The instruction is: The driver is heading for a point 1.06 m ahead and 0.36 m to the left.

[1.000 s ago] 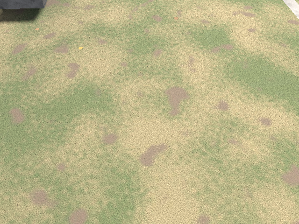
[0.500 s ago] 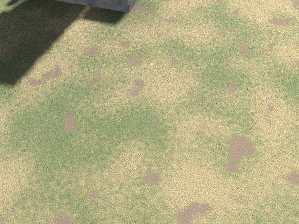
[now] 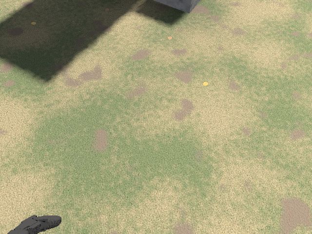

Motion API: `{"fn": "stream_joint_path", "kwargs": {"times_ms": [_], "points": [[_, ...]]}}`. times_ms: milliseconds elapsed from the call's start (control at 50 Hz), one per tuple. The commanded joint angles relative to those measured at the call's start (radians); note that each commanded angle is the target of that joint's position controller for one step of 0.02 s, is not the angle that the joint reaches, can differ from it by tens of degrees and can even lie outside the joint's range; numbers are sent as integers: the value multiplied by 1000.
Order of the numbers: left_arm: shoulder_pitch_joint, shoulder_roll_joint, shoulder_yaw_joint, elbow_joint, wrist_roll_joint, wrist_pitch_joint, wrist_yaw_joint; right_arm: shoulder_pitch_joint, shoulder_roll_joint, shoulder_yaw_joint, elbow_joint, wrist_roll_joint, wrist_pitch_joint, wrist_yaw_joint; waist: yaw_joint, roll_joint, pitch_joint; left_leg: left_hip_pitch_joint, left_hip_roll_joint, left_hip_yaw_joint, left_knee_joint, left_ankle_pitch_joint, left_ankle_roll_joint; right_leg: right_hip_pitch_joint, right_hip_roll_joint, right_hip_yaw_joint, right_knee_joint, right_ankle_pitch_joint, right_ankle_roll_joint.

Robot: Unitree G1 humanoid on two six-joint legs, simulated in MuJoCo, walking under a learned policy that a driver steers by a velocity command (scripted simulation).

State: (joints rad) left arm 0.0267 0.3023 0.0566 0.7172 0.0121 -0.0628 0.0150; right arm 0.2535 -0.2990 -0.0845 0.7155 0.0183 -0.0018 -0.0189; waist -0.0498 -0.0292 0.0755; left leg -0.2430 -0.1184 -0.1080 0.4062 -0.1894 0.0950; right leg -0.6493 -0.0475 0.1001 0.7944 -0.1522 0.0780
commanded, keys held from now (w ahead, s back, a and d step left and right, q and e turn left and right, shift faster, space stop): q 0.76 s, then no key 0.24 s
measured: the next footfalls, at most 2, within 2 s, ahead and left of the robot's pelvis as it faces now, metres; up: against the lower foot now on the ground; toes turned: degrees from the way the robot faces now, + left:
right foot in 0.16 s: +0.22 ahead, -0.13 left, +0.00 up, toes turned +12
left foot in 0.56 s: +0.09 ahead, +0.12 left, +0.00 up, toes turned +24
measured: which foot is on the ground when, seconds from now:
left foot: down 0.00-0.16, up 0.18-0.54, down 0.56-1.00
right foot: up 0.00-0.14, down 0.16-0.56, up 0.58-1.00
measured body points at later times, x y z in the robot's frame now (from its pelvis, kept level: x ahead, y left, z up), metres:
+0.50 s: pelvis +0.09 -0.02 -0.01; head +0.13 +0.00 +0.44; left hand +0.15 +0.29 -0.11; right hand +0.33 -0.24 -0.10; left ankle +0.06 +0.10 -0.71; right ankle +0.18 -0.14 -0.74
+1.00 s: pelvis +0.09 +0.01 -0.01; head +0.11 +0.03 +0.44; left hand +0.08 +0.33 -0.11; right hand +0.38 -0.14 -0.09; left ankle +0.05 +0.10 -0.74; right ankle +0.17 -0.11 -0.73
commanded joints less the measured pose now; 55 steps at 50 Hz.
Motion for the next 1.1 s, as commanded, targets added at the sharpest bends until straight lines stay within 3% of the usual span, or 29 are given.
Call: {"fn": "stream_joint_path", "kwargs": {"times_ms": [20, 80, 120, 140, 160, 180, 200, 220, 240, 260, 320, 460, 540, 560, 580, 600, 620, 640, 680, 700, 820, 920, 960, 1000, 1020, 1040, 1060, 1080, 1100], "points": [[-8, 68, 14, -58, -7, 0, -8, -10, -165, -44, -70, 3, 11, -21, 17, 126, -184, 50, 212, -167, -8, 524, 96, 149, 64, -34, -116, 94, 9], [-29, 95, 25, -72, -6, -6, -16, -12, -156, -40, -79, -1, 23, -23, 14, 146, -169, 108, 229, -273, 58, 440, 88, 151, 83, -3, -211, 21, -8], [8, 109, 34, -68, -6, -18, -18, -47, -148, -36, -97, 1, 24, -24, 44, 174, -162, 125, 216, -332, 108, 383, 70, 214, 84, -1, -312, 29, -36], [46, 115, 38, -62, -2, -27, -16, -74, -138, -31, -110, 3, 23, -24, 75, 170, -168, 100, 181, -328, 159, 332, 41, 311, 61, -5, -414, 162, -62], [92, 171, 51, -65, 15, -30, -7, -66, -95, -16, -133, -12, 17, -23, 77, 82, -242, 13, 119, -268, 309, 186, -4, 501, -91, 103, -403, 410, -124], [96, 219, 56, -69, 42, -16, 2, 62, -52, -6, -134, -14, 13, -23, 5, -168, -295, -225, -32, -125, 529, -396, -77, 726, -325, 362, -376, 795, -312], [151, 164, 52, -51, 20, -1, 0, 116, -137, -20, -120, -13, 15, -17, 16, -237, -350, -323, 4, -73, 729, -565, -125, 754, -436, 526, -386, 740, -409], [129, 112, 36, -70, 3, 5, 1, 89, -203, -42, -101, -4, 24, -14, 37, -131, -289, -353, 44, -77, 835, -495, -155, 707, -375, 418, -380, 640, -385], [103, 89, 30, -75, 4, 16, 2, 45, -205, -48, -95, 2, 40, -18, 41, -73, -241, -370, 67, -48, 876, -423, -175, 654, -303, 290, -381, 543, -335], [74, 84, 27, -81, 2, 25, 4, 22, -192, -48, -98, 3, 55, -21, 39, -57, -199, -376, 85, -35, 873, -372, -185, 592, -261, 222, -404, 439, -310], [40, 109, 34, -77, 12, 47, 13, -3, -110, -27, -123, 11, 70, -14, 32, -114, -148, -298, 105, 50, 742, -278, -192, 471, -181, 67, -476, 310, -293], [41, 164, 58, -65, -5, 65, 13, -58, -105, -16, -165, 0, 64, 12, 64, -155, -205, -135, 159, 118, 414, -189, -152, 492, -249, -30, -487, 248, -308], [45, 160, 59, -44, -33, 71, 10, 20, -118, -33, -138, -5, 66, 27, 17, -124, -189, 45, 115, 171, 127, -36, -69, 419, -233, -98, -382, 69, -213], [95, 124, 52, -20, -30, 74, 5, 52, -149, -46, -131, -9, 65, 21, 15, -29, -162, 137, 144, 84, 22, 60, -24, 314, -186, -163, -263, -58, -134], [116, 53, 31, -45, 16, 75, -3, 67, -266, -70, -152, -13, 61, 0, 52, 303, -144, 256, 415, -300, -46, 350, 92, 50, -41, -275, 69, -417, -18], [3, 90, 42, -97, 11, 68, 9, 50, -299, -69, -180, -50, 40, 8, -8, 308, -147, 126, 510, -446, -89, 358, 255, -41, 47, -111, 262, -533, -7], [-26, 120, 53, -99, -7, 67, 17, 18, -261, -60, -174, -58, 20, 13, -4, 220, -130, 95, 456, -375, -110, 242, 231, -46, 26, -54, 337, -456, -23], [1, 131, 61, -85, -13, 70, 22, -35, -228, -51, -171, -41, 8, 10, 32, 191, -106, 81, 396, -300, -103, 177, 167, -47, 13, -39, 336, -356, -35], [51, 131, 68, -52, 3, 75, 32, -95, -177, -31, -178, -13, 10, -1, 58, 176, -119, 74, 335, -233, -83, 206, 113, -15, 13, -38, 345, -247, -21], [60, 123, 68, -51, 1, 72, 28, -92, -163, -23, -180, -15, 12, -6, 64, 182, -137, 68, 320, -220, -76, 255, 115, 17, 27, -41, 368, -218, -12], [36, 80, 46, -58, -14, 64, 12, -56, -159, -21, -171, -18, 20, -21, 33, 177, -168, 159, 301, -230, -38, 272, 122, 66, 39, -39, 123, -172, 12], [41, 85, 39, -62, -23, 59, -6, -67, -162, -16, -161, -27, 31, -5, 13, 189, -150, 84, 310, -281, -15, 278, 143, 228, 39, -57, -43, -237, -3], [55, 83, 37, -61, -24, 54, -13, -83, -151, -10, -155, -22, 33, 1, 19, 182, -148, 83, 305, -304, 4, 309, 138, 277, 41, -60, -131, -230, -14], [106, 61, 30, -45, -17, 44, -21, -117, -123, 3, -149, -10, 33, 1, 66, 161, -150, 53, 265, -290, 34, 291, 97, 403, 45, -76, -369, -56, -38], [121, 74, 29, -44, -2, 38, -22, -95, -104, 9, -141, -12, 27, 0, 67, 129, -158, 10, 236, -277, 40, 213, 50, 498, 8, -43, -441, 94, -59], [138, 134, 37, -55, 16, 37, -17, -58, -75, 17, -137, -34, 19, -1, 39, 10, -185, -48, 166, -202, 136, 61, -12, 583, -126, 72, -437, 302, -105], [83, 157, 37, -45, 21, 39, -18, -1, -68, 15, -127, -33, 12, 2, -34, -147, -160, -70, 74, -79, 145, -147, -63, 518, -201, 149, -416, 349, -212], [41, 87, 19, -60, 13, 36, -19, -26, -94, 13, -120, -49, 11, -1, -13, -146, -152, -11, 103, -61, 121, -148, -100, 452, -207, 170, -447, 231, -253], [36, 71, 13, -59, 10, 32, -21, -64, -108, 6, -120, -45, 12, -1, 6, -132, -135, 3, 106, -59, 102, -85, -104, 450, -156, 134, -448, 128, -221]]}}
Keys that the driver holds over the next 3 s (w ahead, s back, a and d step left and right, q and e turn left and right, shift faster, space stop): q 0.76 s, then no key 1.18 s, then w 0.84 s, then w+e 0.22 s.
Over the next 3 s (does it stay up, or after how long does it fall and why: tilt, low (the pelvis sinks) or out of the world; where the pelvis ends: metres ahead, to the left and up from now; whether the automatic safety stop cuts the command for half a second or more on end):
stays up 0.48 0.22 0.00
